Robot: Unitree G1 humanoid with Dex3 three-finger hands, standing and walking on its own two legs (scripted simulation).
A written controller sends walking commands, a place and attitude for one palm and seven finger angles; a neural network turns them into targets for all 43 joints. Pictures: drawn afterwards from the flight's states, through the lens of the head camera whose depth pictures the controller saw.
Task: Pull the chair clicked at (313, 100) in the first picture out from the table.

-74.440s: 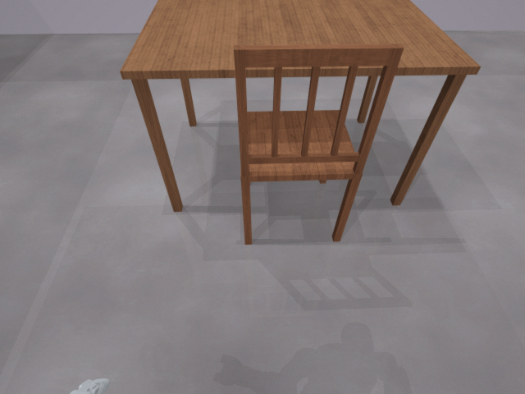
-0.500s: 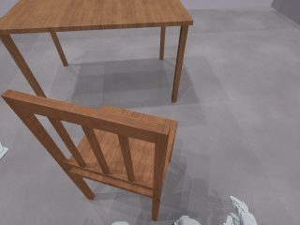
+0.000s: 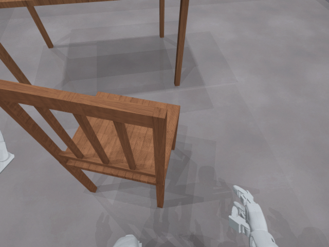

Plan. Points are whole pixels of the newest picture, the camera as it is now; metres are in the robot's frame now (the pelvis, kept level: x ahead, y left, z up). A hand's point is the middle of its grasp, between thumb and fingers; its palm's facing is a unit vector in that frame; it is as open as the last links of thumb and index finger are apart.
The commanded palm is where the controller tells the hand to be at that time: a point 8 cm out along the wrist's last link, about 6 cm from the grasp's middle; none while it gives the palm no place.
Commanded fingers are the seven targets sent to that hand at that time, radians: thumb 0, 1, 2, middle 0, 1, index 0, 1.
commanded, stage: stop stepping back and stand still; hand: left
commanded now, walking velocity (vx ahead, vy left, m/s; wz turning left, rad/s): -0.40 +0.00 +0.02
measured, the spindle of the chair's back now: (94, 141) +0.39 +0.25 -0.08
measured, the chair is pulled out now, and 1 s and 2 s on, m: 0.66 0.66 0.66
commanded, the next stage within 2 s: let the arm hang, fingers relaxed in 0.78 s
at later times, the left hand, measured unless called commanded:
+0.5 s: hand out of the picture +0.09 +0.27 +0.19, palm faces +0.53 -0.73 -0.43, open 7.4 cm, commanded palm +0.04 +0.29 +0.19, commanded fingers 0.00 0.90 0.90 -0.20 -0.30 -0.20 -0.30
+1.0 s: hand out of the picture +0.10 +0.28 +0.03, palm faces +0.33 -0.84 -0.43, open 7.4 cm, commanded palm none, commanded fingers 0.00 0.90 0.90 -0.20 -0.30 -0.20 -0.30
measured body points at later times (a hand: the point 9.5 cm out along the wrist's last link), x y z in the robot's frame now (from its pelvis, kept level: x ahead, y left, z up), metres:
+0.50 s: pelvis -0.08 -0.01 +0.01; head -0.10 +0.00 +0.45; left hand +0.05 +0.30 +0.21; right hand +0.08 -0.25 -0.07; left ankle -0.09 +0.10 -0.73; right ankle -0.02 -0.14 -0.73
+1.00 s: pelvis -0.09 +0.00 +0.00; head -0.09 -0.02 +0.45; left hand +0.08 +0.32 +0.06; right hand +0.06 -0.25 -0.12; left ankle -0.09 +0.09 -0.73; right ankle -0.06 -0.14 -0.73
